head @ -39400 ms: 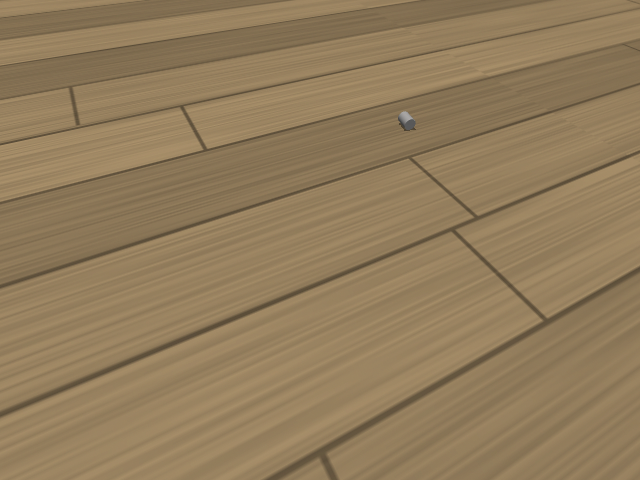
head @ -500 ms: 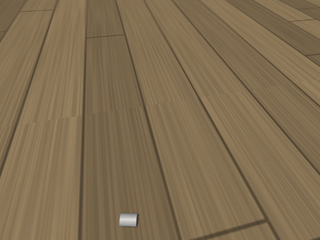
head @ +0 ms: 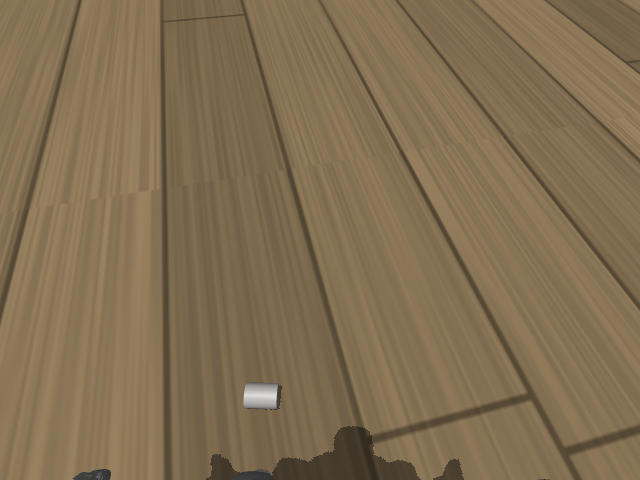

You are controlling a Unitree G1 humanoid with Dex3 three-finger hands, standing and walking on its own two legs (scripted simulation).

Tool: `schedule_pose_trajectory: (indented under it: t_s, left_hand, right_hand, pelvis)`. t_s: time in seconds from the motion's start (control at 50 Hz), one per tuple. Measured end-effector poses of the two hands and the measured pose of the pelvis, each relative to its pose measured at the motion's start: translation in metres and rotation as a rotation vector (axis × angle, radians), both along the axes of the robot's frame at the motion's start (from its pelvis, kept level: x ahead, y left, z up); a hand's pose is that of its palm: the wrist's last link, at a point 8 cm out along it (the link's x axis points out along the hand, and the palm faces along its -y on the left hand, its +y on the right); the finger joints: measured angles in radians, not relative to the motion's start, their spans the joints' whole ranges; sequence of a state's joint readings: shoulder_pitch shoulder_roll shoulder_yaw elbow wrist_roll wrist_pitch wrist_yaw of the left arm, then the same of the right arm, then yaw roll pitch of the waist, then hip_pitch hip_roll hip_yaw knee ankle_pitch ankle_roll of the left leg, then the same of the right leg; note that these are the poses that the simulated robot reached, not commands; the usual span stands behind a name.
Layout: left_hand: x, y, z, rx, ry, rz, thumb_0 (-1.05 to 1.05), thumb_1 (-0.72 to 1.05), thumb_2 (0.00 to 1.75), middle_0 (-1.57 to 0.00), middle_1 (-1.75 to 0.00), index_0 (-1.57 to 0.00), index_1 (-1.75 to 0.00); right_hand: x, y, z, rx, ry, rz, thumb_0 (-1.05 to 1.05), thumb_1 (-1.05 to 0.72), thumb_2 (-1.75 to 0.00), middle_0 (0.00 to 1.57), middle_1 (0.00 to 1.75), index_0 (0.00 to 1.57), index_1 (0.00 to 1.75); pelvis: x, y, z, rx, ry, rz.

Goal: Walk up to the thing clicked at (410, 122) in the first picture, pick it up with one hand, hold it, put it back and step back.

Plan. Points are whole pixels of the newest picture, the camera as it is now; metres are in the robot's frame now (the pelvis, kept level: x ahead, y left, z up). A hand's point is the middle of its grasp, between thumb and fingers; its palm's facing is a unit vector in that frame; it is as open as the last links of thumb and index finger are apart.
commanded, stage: step back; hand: left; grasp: from above
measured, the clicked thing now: (261, 395) +0.41 +0.16 -0.73
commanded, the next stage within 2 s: none
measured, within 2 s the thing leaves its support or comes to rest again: neither
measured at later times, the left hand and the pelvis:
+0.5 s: hand out of the picture +0.04 +0.30 -0.17, palm faces -0.12 -0.92 -0.38, open 7.4 cm; pelvis -0.08 +0.04 -0.01, yaw -6 degrees
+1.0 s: hand out of the picture -0.08 +0.32 -0.16, palm faces -0.01 -0.93 -0.36, open 7.4 cm; pelvis -0.21 +0.06 -0.01, yaw -1 degrees
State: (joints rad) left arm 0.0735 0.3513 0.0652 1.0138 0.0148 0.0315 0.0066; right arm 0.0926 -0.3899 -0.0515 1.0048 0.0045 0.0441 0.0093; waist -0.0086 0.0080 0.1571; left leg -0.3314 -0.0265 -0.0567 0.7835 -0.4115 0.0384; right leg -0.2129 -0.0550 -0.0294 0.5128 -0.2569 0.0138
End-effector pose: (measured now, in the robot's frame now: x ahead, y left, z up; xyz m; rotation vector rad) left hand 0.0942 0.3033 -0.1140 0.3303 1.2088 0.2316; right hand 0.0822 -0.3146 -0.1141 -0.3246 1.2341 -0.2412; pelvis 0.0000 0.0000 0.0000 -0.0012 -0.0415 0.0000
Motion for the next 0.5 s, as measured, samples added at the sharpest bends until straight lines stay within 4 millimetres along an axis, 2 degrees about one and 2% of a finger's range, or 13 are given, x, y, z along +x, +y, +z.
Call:
schedule_pose_trajectory:
  t_s: [0.12, 0.2, 0.26, 0.36, 0.5]
  left_hand:
    - [0.021, 0.033, -0.019, 0.002, -0.067, -0.042, 0.01, 0.9, 0.9, -0.21, -0.3, -0.21, -0.3]
    - [0.022, 0.041, -0.021, -0.001, -0.078, -0.046, 0.01, 0.9, 0.9, -0.2, -0.3, -0.2, -0.3]
    - [0.012, 0.042, -0.02, -0.012, -0.061, -0.061, 0.01, 0.9, 0.9, -0.2, -0.3, -0.2, -0.3]
    - [-0.017, 0.043, -0.019, -0.012, -0.006, -0.093, 0.01, 0.9, 0.9, -0.2, -0.3, -0.2, -0.3]
    - [-0.056, 0.037, -0.015, 0.013, 0.017, -0.122, 0.01, 0.9, 0.9, -0.2, -0.3, -0.21, -0.3]
  right_hand:
    - [-0.028, 0.014, 0.0, -0.073, 0.027, 0.008, 0.01, -0.9, -0.9, 0.21, 0.3, 0.2, 0.3]
    - [-0.052, 0.032, 0.007, -0.071, 0.067, 0.008, 0.01, -0.9, -0.9, 0.21, 0.3, 0.2, 0.3]
    - [-0.062, 0.042, 0.011, -0.071, 0.055, -0.002, 0.01, -0.9, -0.9, 0.21, 0.3, 0.2, 0.3]
    - [-0.069, 0.053, 0.01, -0.054, -0.017, -0.023, 0.01, -0.9, -0.9, 0.21, 0.3, 0.2, 0.3]
    - [-0.09, 0.049, -0.005, -0.018, -0.09, -0.031, 0.01, -0.9, -0.9, 0.21, 0.3, 0.2, 0.3]
  pelvis:
    - [-0.016, 0.028, -0.017, -0.005, 0.014, 0.01]
    - [-0.029, 0.037, -0.012, -0.016, 0.015, 0.007]
    - [-0.036, 0.042, -0.007, -0.02, 0.023, -0.011]
    - [-0.051, 0.047, -0.006, -0.013, 0.016, -0.05]
    - [-0.082, 0.04, -0.014, -0.004, 0.001, -0.097]
